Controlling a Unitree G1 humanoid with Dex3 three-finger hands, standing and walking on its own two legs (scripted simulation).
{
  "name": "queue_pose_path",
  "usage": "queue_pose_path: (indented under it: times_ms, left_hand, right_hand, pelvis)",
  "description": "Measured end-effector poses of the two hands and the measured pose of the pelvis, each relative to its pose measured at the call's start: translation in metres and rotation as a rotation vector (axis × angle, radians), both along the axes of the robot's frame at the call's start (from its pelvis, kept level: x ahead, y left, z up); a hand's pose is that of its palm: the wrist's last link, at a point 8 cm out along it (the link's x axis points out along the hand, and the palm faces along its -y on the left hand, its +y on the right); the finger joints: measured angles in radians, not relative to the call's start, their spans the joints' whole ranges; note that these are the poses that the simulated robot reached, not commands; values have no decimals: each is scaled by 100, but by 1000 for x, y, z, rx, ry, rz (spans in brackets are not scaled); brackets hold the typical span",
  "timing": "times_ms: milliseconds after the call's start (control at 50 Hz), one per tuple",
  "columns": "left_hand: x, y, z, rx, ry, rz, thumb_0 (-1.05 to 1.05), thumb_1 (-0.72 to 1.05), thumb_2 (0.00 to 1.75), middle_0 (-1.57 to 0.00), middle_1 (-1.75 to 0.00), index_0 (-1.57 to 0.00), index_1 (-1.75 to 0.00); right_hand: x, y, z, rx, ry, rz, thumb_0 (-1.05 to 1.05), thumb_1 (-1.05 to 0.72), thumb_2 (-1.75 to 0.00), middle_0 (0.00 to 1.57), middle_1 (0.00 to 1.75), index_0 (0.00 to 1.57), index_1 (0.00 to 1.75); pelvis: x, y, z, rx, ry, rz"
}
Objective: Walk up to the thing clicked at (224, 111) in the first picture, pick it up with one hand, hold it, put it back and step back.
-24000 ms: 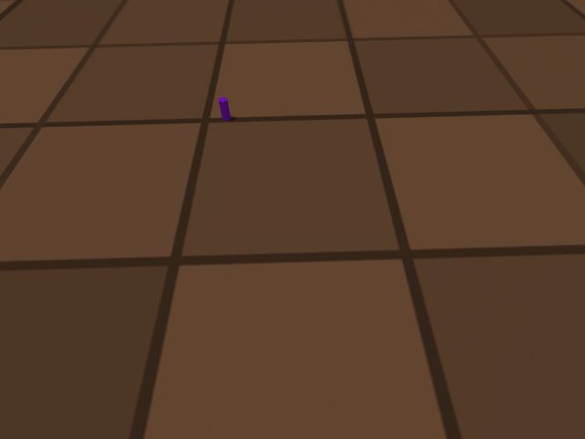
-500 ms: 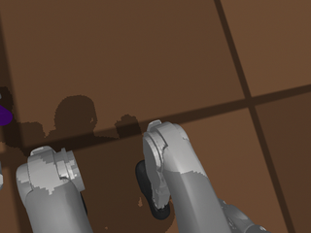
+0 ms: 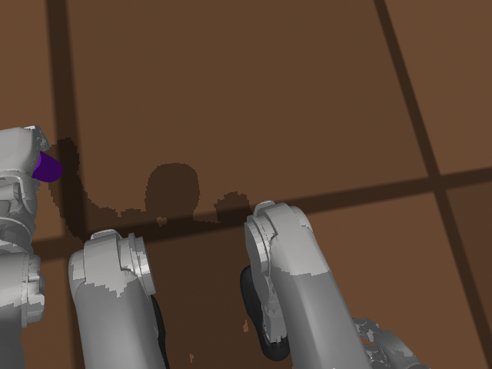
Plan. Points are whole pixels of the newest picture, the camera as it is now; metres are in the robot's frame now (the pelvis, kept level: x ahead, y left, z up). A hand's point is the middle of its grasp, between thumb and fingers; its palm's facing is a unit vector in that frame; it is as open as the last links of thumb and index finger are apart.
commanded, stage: settle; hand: left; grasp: from above
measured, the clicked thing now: (37, 165) +0.46 +0.31 -0.21
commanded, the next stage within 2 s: lift in 0.36 s
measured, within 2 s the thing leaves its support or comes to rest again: neither
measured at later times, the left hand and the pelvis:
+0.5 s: hand (1, 167) +0.42 +0.31 -0.10, palm faces -0.41 -0.07 -0.91, open 7.8 cm; pelvis -0.01 +0.00 +0.04, yaw +4 degrees
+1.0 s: hand out of the picture +0.38 +0.32 +0.02, palm faces -0.41 -0.13 -0.90, open 7.8 cm; pelvis -0.01 +0.00 +0.12, yaw +6 degrees
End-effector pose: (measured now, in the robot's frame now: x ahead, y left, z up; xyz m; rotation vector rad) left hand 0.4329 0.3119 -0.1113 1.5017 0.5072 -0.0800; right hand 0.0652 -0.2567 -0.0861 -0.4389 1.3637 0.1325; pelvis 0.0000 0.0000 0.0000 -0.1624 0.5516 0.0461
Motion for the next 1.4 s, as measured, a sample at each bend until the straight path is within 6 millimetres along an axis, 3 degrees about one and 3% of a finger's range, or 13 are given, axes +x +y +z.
queue_pose_path:
  times_ms: [160, 400, 640, 820, 1080, 1240, 1400]
  left_hand:
    - [-4, 5, 36, -15, 70, 22, 6, 28, 50, -98, -69, -77, -61]
    - [-11, -3, 58, -36, 72, -75, 7, 28, 50, -103, -71, -78, -60]
    - [-11, 1, 92, -22, 66, -26, 8, 27, 53, -103, -70, -78, -59]
    - [-26, 4, 130, -46, 97, -27, 8, 27, 52, -103, -71, -78, -59]
    - [-57, 9, 214, -56, 39, -21, 8, 27, 53, -100, -70, -78, -59]
    - [-81, 4, 278, -72, 42, 6, 8, 27, 52, -102, -69, -78, -58]
    - [-97, -2, 349, -73, 35, 11, 9, 28, 51, -104, -66, -79, -57]
  right_hand:
    - [14, -6, 8, -5, -33, -31, 0, -93, -91, 20, 30, 20, 29]
    - [4, -17, 28, -93, -11, -65, 0, -93, -91, 20, 30, 20, 29]
    - [0, -5, 36, -74, -22, -121, 0, -93, -91, 20, 30, 20, 29]
    - [10, 4, 59, -48, -43, -145, 0, -93, -91, 20, 30, 20, 30]
    - [54, 7, 122, -48, -168, -146, 1, -93, -91, 20, 30, 20, 30]
    - [80, 18, 180, -31, -247, -157, 1, -93, -91, 20, 30, 20, 30]
    - [92, 29, 243, -11, -303, -178, 1, -93, -91, 20, 30, 20, 30]
  pelvis:
    - [-5, -2, 19, 23, 6, 21]
    - [-12, -4, 33, 30, 4, 41]
    - [-13, -2, 53, 39, 28, 51]
    - [-11, 0, 82, 44, 37, 60]
    - [-8, 2, 144, 51, 10, 84]
    - [-2, 4, 202, 67, -41, 100]
    - [8, 8, 264, 90, -122, 114]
